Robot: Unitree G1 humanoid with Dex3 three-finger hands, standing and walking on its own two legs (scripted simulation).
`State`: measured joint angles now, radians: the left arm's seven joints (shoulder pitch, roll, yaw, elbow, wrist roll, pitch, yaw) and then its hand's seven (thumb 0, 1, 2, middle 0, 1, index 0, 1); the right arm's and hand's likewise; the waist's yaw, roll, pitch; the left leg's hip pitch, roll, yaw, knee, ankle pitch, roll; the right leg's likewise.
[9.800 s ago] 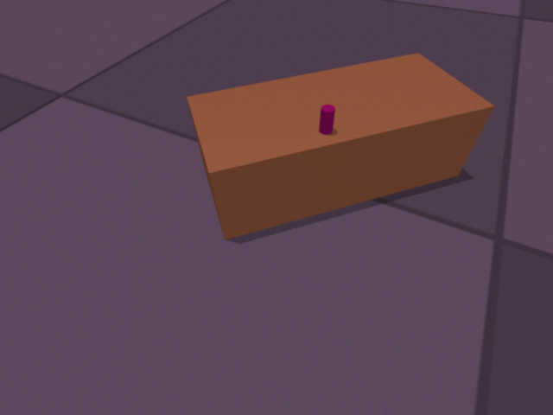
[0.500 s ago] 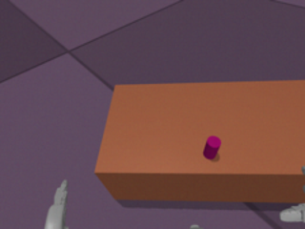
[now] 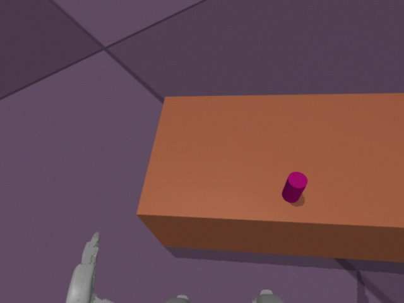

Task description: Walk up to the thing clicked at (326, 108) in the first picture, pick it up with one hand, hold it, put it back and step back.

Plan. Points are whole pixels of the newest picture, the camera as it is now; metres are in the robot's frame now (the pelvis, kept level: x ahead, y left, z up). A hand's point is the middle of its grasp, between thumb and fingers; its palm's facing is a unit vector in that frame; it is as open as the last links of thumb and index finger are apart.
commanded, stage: go down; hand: right
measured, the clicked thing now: (293, 187) +0.47 -0.22 -0.25
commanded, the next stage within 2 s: approach in 0.58 s
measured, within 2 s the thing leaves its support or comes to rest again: neither
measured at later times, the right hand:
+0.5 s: hand out of the picture +0.35 -0.39 +0.03, palm faces +0.21 +0.98 -0.08, open 17.3 cm
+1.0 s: hand out of the picture +0.39 -0.38 -0.01, palm faces +0.18 +0.98 +0.01, open 17.6 cm
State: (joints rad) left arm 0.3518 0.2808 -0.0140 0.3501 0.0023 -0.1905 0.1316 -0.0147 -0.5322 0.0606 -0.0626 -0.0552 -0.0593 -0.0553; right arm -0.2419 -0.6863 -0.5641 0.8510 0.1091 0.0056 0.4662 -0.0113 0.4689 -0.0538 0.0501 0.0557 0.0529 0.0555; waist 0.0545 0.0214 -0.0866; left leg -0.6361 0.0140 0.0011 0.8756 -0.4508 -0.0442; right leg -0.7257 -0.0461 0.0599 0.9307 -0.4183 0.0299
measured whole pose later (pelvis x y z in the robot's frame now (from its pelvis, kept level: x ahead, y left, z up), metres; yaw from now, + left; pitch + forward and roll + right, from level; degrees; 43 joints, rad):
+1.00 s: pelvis -0.02 -0.02 -0.04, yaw +2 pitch +21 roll +5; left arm 0.32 0.28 -0.03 0.25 0.04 -0.22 0.06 -0.01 -0.54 0.06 -0.06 -0.05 -0.05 -0.05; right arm -0.57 -0.82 -0.65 1.24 0.21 -0.40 0.57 -0.01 0.58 -0.05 0.04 0.06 0.06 0.06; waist 0.16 0.05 -0.11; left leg -0.95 0.00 0.00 1.06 -0.48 -0.06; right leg -1.05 -0.05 0.07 1.15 -0.47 0.01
